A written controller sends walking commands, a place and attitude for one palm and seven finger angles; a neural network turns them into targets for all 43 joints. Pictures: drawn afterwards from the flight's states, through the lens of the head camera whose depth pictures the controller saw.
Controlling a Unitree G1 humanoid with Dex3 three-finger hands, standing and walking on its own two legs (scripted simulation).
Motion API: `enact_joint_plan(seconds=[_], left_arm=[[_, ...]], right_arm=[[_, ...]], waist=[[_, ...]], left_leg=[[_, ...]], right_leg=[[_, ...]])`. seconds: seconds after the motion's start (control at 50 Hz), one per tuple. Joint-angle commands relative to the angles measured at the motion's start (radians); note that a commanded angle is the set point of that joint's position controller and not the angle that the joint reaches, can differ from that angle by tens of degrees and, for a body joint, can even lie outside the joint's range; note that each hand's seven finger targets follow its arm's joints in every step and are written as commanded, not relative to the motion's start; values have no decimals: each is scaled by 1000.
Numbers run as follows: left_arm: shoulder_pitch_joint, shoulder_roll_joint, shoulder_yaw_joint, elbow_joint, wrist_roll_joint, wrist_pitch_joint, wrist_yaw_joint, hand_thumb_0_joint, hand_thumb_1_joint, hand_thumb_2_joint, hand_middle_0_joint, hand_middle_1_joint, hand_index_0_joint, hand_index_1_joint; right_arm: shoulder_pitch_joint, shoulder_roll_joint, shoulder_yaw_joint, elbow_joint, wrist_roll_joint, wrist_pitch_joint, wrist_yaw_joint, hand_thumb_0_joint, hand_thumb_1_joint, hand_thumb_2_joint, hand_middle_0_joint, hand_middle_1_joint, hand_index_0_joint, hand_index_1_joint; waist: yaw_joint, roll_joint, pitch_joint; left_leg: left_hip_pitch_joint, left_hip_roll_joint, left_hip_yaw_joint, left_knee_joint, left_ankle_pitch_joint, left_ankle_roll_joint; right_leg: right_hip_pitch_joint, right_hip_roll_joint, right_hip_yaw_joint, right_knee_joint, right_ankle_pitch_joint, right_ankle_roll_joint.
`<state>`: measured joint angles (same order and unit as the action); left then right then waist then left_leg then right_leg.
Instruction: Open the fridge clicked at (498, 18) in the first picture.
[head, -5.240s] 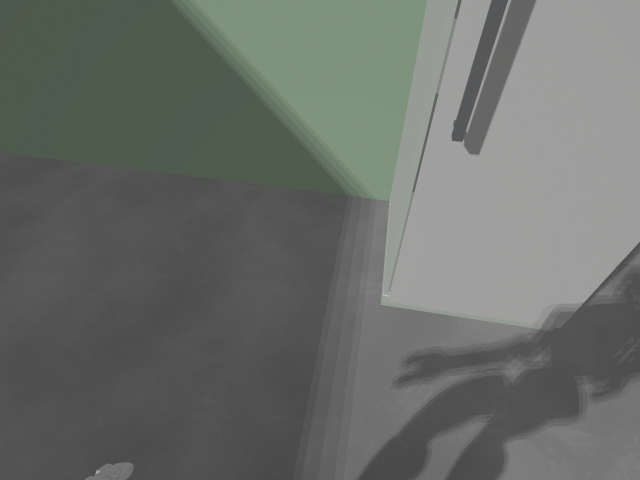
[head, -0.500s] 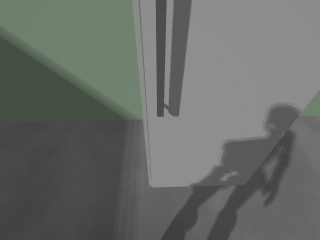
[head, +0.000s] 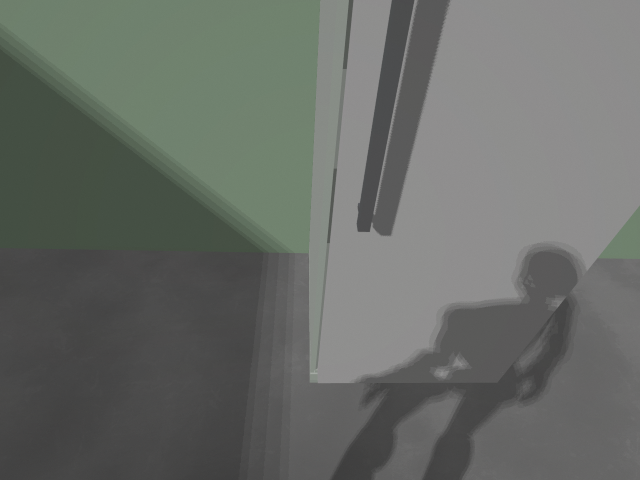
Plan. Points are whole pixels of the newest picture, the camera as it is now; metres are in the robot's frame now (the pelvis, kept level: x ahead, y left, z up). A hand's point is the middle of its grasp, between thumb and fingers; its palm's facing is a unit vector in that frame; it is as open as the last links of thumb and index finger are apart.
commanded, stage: look again from close up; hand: left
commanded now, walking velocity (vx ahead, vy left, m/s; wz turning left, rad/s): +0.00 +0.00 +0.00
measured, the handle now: (384, 84) +0.55 -0.03 +0.27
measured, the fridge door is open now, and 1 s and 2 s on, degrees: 0 0 0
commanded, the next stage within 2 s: shuffle to correct the standing spot in 1.98 s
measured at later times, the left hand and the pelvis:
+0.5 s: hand out of the picture -0.04 +0.16 -0.17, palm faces +0.01 -0.99 -0.17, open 7.4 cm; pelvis -0.01 +0.00 +0.00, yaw -1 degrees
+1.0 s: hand out of the picture -0.02 +0.15 -0.18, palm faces +0.02 -0.99 -0.17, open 7.4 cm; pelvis -0.01 -0.01 +0.00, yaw -1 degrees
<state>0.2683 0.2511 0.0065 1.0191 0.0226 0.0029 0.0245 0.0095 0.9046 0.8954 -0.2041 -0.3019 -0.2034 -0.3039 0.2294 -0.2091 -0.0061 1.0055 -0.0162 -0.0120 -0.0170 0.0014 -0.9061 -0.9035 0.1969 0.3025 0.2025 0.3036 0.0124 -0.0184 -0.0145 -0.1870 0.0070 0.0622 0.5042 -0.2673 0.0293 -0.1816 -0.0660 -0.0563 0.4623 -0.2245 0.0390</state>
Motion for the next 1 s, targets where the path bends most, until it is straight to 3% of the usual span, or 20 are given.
enact_joint_plan(seconds=[0.0,0.1,0.26,0.42,0.6,0.8,0.98], left_arm=[[38,91,17,-37,1,-8,2,0,900,900,-200,-300,-200,-300],[59,74,12,-28,3,-4,3,0,900,900,-200,-300,-200,-300],[102,46,6,-7,0,-14,11,0,900,900,-200,-300,-200,-300],[144,5,2,33,-4,-20,18,0,900,900,-200,-300,-200,-300],[164,-30,7,52,-2,-24,22,0,900,900,-200,-300,-200,-300],[163,-41,13,48,-3,-26,23,0,900,900,-200,-300,-200,-300],[153,-36,16,42,-2,-24,22,0,900,900,-200,-300,-200,-300]], right_arm=[[0,-172,-40,-54,-5,-15,0,0,-900,-900,200,300,200,300],[13,-157,-40,-42,-4,-8,5,0,-900,-900,200,300,200,300],[61,-105,-34,2,4,-5,6,0,-900,-900,200,300,200,300],[100,-57,-27,48,9,-1,1,0,-900,-900,200,300,200,300],[128,-21,-29,67,8,3,-3,0,-900,-900,200,300,200,300],[138,-3,-27,73,6,2,-4,0,-900,-900,200,300,200,300],[145,-5,-27,74,3,5,-3,0,-900,-900,200,300,200,300]], waist=[[3,80,116],[3,50,115],[-6,3,83],[-14,37,97],[-17,12,112],[-15,0,112],[-14,8,124]], left_leg=[[-165,125,-168,-258,-127,13],[-165,125,-169,-283,-179,11],[-110,101,-121,-227,-55,5],[-88,89,-92,-197,-13,-5],[-90,82,-79,-172,-22,-8],[-88,81,-69,-154,12,-10],[-107,82,-76,-167,-33,-12]], right_leg=[[7,-22,35,-44,6,-41],[-1,-26,32,-50,0,-31],[-3,-48,54,-84,41,-31],[-27,-52,64,-98,39,-36],[-64,-48,80,-111,-10,-42],[-76,-51,89,-114,-16,-47],[-80,-43,90,-119,-48,-46]])
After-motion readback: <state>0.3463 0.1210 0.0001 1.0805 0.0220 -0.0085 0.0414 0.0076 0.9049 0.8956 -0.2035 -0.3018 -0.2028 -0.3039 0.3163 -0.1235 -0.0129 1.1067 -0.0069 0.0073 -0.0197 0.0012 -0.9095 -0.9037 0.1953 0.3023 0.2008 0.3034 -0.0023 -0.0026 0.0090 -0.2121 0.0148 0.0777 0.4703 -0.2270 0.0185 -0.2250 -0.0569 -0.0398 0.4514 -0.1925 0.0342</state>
